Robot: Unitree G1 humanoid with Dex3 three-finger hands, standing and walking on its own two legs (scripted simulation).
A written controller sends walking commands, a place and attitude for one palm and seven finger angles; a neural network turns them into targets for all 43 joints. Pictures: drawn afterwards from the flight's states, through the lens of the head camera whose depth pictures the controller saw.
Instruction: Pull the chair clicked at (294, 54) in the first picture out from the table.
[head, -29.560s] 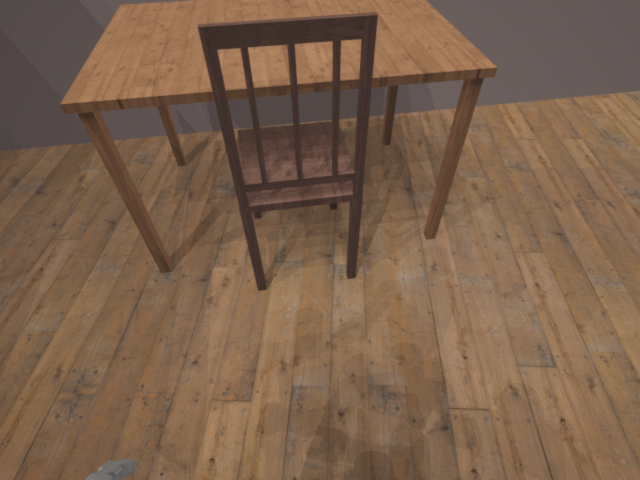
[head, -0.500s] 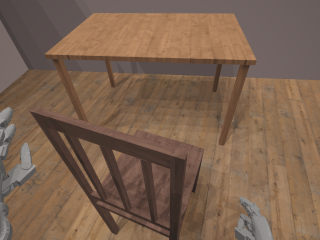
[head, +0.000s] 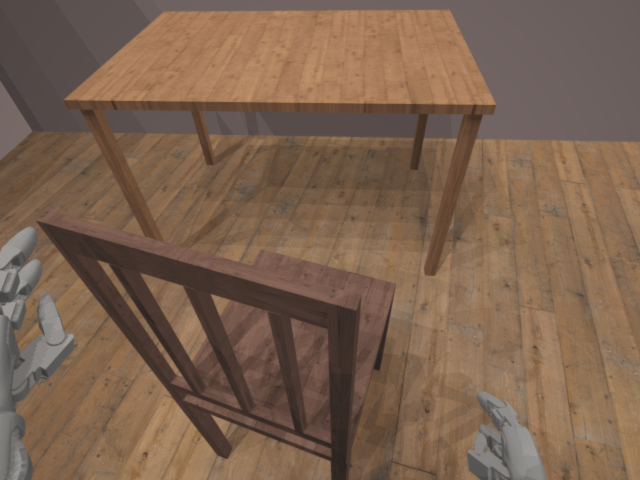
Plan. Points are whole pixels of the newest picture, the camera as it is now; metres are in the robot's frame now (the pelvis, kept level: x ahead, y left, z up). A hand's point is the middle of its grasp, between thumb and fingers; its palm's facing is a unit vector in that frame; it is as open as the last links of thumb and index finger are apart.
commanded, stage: step back with the hand held close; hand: left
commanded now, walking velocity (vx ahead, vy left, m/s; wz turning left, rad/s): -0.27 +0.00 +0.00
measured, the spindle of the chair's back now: (227, 359) +0.29 +0.18 -0.06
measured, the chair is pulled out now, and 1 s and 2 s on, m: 0.61 0.61 0.61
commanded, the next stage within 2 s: stop stepping back and stand still in 1.84 s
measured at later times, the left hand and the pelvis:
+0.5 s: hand (46, 376) +0.16 +0.27 +0.15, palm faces +0.43 -0.78 -0.45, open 7.4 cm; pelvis -0.03 +0.01 -0.01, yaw -1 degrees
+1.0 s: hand (25, 391) +0.14 +0.27 +0.16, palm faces +0.46 -0.74 -0.49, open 7.4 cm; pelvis -0.06 +0.01 -0.02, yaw -1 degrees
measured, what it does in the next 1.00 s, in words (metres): shifts its weight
